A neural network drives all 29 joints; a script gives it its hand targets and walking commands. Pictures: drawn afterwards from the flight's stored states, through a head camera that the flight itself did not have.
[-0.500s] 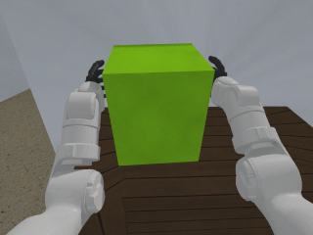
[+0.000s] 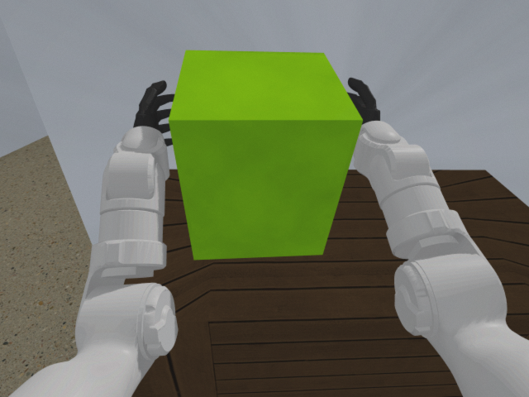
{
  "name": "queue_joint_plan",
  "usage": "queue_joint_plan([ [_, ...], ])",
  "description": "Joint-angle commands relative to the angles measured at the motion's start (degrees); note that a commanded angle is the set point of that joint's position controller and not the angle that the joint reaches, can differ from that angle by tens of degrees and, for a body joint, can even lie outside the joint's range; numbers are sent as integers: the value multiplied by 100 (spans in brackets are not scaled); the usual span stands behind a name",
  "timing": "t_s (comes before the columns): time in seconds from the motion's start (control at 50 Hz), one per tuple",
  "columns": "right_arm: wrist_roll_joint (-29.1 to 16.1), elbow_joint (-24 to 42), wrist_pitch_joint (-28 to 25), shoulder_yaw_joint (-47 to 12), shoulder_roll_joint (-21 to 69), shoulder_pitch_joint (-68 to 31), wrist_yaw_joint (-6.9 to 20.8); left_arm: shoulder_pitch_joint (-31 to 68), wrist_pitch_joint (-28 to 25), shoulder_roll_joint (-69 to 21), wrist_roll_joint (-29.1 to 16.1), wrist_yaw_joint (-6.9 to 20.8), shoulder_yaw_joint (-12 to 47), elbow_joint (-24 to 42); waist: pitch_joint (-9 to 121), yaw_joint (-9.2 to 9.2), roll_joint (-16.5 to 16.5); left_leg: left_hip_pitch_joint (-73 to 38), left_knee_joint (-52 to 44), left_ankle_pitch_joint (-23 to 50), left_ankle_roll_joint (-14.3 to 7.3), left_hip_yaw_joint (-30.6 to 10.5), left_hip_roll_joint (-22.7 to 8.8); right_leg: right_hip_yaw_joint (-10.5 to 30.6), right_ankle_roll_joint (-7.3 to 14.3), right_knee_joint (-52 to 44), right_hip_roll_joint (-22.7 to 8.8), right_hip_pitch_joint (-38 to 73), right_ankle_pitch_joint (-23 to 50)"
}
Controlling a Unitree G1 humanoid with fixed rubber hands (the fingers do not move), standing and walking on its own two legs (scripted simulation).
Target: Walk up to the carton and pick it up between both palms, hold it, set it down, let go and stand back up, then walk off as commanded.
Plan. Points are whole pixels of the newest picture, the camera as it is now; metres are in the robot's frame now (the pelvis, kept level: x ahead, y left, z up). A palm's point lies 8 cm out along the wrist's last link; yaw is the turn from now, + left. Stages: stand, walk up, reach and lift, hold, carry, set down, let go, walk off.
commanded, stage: set down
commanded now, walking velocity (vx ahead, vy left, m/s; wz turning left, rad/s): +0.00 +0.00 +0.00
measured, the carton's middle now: (257, 157) +0.41 +0.03 +0.23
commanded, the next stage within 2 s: none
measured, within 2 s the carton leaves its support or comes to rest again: neither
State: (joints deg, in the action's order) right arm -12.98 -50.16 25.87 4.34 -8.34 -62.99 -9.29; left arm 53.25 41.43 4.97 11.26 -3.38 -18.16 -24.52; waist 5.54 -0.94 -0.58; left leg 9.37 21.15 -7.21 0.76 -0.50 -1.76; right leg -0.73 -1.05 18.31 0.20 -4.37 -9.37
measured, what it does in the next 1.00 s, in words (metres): stands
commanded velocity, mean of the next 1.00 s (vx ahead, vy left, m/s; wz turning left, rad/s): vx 0.00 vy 0.00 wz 0.00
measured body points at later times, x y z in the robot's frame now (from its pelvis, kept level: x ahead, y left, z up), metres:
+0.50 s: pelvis +0.03 -0.02 +0.00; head -0.03 -0.01 +0.45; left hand +0.41 +0.15 +0.20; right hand +0.45 -0.14 +0.24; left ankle +0.05 +0.12 -0.75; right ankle +0.01 -0.13 -0.75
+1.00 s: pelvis +0.01 -0.03 +0.00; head -0.02 -0.02 +0.45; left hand +0.41 +0.14 +0.20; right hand +0.44 -0.16 +0.20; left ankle +0.05 +0.12 -0.75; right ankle +0.01 -0.13 -0.75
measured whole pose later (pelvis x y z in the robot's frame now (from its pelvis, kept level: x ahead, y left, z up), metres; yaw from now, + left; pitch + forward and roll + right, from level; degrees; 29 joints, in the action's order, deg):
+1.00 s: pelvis +0.01 -0.03 +0.00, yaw -1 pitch -4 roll +0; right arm -12.5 -56.1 11.6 -0.1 -7.6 -55.4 -5.4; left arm 41.7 36.4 0.1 11.5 -8.4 -16.5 -19.2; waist 1.5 -0.9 -0.7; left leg 7.8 19.1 -7.3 2.6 -0.5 -3.3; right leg -0.7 0.3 19.2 1.7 -4.4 -10.9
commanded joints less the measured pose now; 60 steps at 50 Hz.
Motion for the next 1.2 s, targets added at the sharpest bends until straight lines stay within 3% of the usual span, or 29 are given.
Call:
queue_joint_plan([
  [0.0,63,774,-901,-24,3002,-4665,1060,4228,-684,-3307,-96,1143,1200,-50,1800,-29,292,-760,-859,-713,65,34,107,-267,58,-360,414,381,-492],
  [0.12,-185,1323,-1325,-749,3304,-4862,1049,4241,-890,-3503,-427,875,1773,736,2770,156,107,-1648,-365,728,107,109,202,-354,49,-434,449,173,135],
  [0.24,-785,2066,-1507,-1890,3825,-4182,955,4288,-1178,-3804,-824,477,2665,2636,4048,213,319,-2659,343,2969,326,79,236,-309,-39,-237,561,471,1797],
  [0.32,-1010,2286,-1424,-2392,4070,-3571,838,4473,-1256,-3711,-928,322,2949,3618,4161,141,404,-2633,595,3718,442,75,309,-220,-154,-13,539,883,2812],
  [0.38,-1051,2465,-1340,-2431,4044,-3508,733,4270,-1119,-3660,-963,346,3015,3370,3721,51,327,-2162,498,3215,403,84,400,-150,-232,44,443,1085,3084],
  [0.42,-994,2405,-1264,-2301,3929,-3540,672,4010,-968,-3604,-878,427,2835,2878,3216,27,231,-1815,344,2671,341,116,439,-108,-272,-7,382,1112,2841],
  [0.52,-889,2049,-1237,-2054,3771,-3533,726,3723,-857,-3685,-617,510,2443,2451,2737,188,232,-1782,215,2388,313,180,386,-114,-231,-95,400,907,2227],
  [0.7,-205,719,-1475,-1054,3419,-3633,1166,4130,-1014,-3666,-240,450,1970,1864,2252,368,367,-1635,-230,1093,225,233,229,-281,-39,-296,370,58,418],
  [0.84,187,788,-1794,-667,3255,-3918,1468,3905,-1105,-3730,-186,367,1877,1100,2238,517,164,-1308,-456,308,78,283,160,-334,-16,-352,300,-269,-139],
  [0.98,171,1085,-1900,-892,3197,-3968,1450,3215,-1141,-3667,-109,373,1603,535,2414,688,-74,-1286,-379,660,-40,297,198,-300,-109,-381,308,-164,209],
  [1.18,-389,1673,-1954,-1776,3329,-3300,1300,2639,-1344,-4047,-262,181,2208,1850,3216,726,213,-2156,219,2931,263,181,195,-290,-87,-253,510,115,1915],
])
